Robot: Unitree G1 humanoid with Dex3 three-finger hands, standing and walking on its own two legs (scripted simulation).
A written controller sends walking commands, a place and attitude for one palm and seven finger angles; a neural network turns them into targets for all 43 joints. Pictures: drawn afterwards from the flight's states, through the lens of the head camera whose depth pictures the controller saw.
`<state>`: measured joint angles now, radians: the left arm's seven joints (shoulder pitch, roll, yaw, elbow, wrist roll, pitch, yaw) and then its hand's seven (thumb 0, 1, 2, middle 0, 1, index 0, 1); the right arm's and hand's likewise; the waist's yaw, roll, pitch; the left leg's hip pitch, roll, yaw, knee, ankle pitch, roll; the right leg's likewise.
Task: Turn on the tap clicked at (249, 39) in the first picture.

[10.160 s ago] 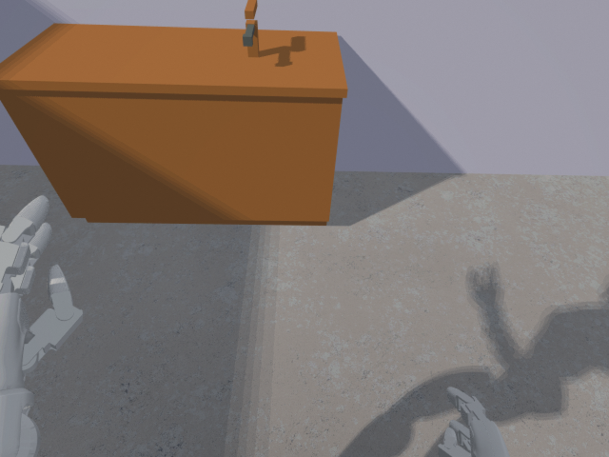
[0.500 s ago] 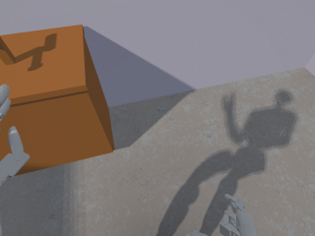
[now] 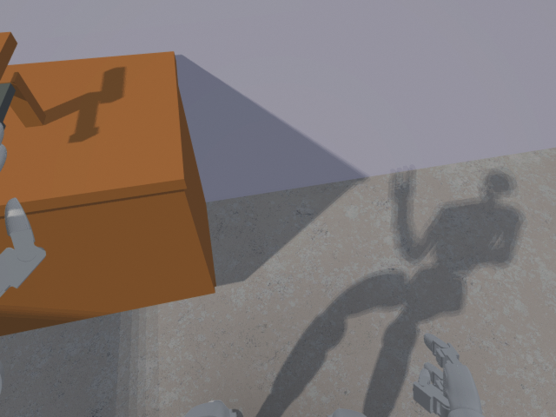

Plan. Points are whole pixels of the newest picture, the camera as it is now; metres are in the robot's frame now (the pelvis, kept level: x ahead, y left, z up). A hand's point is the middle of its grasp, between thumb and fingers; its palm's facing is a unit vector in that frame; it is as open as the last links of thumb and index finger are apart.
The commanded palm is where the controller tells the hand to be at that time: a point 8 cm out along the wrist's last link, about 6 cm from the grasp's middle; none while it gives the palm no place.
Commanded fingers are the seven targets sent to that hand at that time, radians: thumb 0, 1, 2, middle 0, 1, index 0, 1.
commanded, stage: take the last steps up to it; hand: left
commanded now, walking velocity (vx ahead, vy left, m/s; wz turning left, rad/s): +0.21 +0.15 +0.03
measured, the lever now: out of the picture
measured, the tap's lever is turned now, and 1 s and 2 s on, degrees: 0 0 0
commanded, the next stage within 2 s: come to a stop and stand still in 0.42 s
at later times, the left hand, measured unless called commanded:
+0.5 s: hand (44, 201) +0.29 +0.27 +0.19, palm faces +0.38 -0.80 -0.46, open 7.4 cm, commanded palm +0.24 +0.32 +0.20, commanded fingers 0.00 0.90 0.90 -0.20 -0.30 -0.20 -0.30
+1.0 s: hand (29, 188) +0.31 +0.29 +0.19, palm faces +0.36 -0.81 -0.47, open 7.4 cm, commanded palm +0.25 +0.33 +0.20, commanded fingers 0.00 0.90 0.90 -0.20 -0.30 -0.20 -0.30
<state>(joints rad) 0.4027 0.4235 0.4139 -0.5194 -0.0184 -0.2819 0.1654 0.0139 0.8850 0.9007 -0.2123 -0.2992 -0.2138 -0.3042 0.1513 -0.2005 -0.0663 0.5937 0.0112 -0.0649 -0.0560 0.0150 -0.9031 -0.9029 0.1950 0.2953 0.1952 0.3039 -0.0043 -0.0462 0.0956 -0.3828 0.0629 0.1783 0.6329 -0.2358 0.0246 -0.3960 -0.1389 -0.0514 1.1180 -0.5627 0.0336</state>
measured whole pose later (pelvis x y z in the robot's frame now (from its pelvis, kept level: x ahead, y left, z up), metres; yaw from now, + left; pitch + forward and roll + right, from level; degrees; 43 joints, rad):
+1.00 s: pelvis +0.09 +0.06 +0.01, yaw -1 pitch -1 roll +0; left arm 0.48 0.38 0.37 -0.52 -0.06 -0.15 0.14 0.02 0.89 0.90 -0.21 -0.30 -0.21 -0.30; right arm 0.18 -0.14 0.06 0.58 0.00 -0.07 -0.02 0.01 -0.89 -0.90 0.21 0.30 0.20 0.31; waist 0.01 0.05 0.08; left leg -0.33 0.12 0.12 0.58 -0.26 -0.03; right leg -0.26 0.03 -0.13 0.53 -0.26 -0.06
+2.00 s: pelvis +0.05 +0.07 +0.02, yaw -2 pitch -1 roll +0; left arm 0.47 0.33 0.31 -0.45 -0.03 -0.17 0.16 0.02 0.89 0.90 -0.21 -0.30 -0.21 -0.30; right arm 0.24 -0.21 0.03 0.61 0.00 -0.06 -0.07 0.02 -0.90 -0.90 0.20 0.30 0.20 0.30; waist 0.01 0.01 0.03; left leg -0.25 0.00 0.08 0.50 -0.25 0.03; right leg -0.28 0.02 -0.10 0.46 -0.17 -0.05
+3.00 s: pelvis +0.08 +0.11 +0.02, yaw -3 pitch -1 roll -1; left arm 0.38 0.35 0.37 -0.43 -0.05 -0.25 0.11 0.02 0.89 0.90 -0.21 -0.30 -0.21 -0.30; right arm 0.24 -0.21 0.03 0.58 -0.01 -0.15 -0.01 0.02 -0.90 -0.90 0.20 0.30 0.20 0.30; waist 0.04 -0.03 0.05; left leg -0.20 -0.03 0.11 0.51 -0.31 0.09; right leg -0.25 -0.01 -0.07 0.47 -0.21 0.00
